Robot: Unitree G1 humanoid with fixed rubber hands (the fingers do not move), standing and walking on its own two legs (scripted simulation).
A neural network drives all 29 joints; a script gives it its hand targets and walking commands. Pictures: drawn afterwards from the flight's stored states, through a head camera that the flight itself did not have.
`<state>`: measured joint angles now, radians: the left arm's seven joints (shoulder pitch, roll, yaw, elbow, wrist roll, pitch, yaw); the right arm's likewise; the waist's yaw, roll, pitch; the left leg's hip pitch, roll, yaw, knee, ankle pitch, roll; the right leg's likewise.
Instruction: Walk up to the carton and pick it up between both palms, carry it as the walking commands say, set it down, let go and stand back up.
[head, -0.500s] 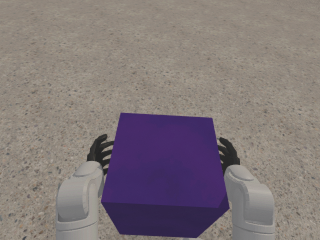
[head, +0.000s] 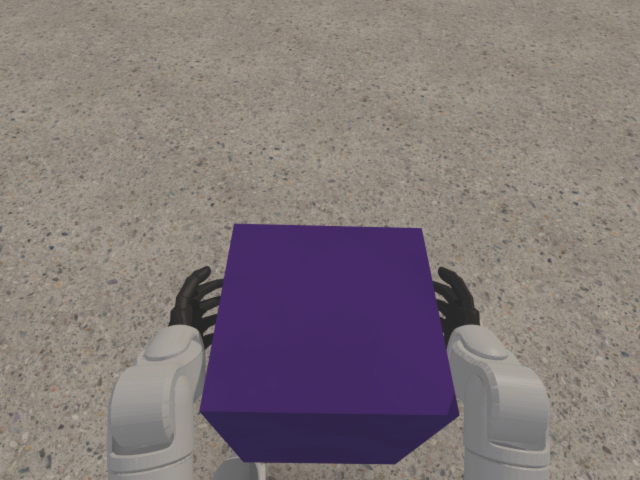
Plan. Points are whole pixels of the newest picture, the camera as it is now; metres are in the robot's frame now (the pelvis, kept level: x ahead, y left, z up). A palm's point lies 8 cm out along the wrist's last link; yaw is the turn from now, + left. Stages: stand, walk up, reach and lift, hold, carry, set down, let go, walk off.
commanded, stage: carry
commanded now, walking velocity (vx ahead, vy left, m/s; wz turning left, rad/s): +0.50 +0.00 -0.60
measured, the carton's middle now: (323, 357) +0.27 +0.00 +0.00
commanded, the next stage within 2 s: none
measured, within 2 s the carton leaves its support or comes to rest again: neither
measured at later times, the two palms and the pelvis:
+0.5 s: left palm (284, 163) +0.54 +0.07 +0.08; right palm (488, 202) +0.47 -0.23 +0.07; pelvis +0.25 -0.01 -0.01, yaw -12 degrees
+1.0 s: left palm (267, 124) +0.63 +0.10 +0.08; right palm (455, 144) +0.58 -0.20 +0.09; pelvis +0.34 +0.00 +0.00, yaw -10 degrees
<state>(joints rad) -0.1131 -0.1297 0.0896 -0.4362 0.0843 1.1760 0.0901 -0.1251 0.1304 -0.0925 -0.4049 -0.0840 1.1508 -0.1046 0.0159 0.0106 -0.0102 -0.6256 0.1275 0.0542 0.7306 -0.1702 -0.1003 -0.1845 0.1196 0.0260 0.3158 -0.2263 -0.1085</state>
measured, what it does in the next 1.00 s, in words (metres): walks ahead: left foot, then right foot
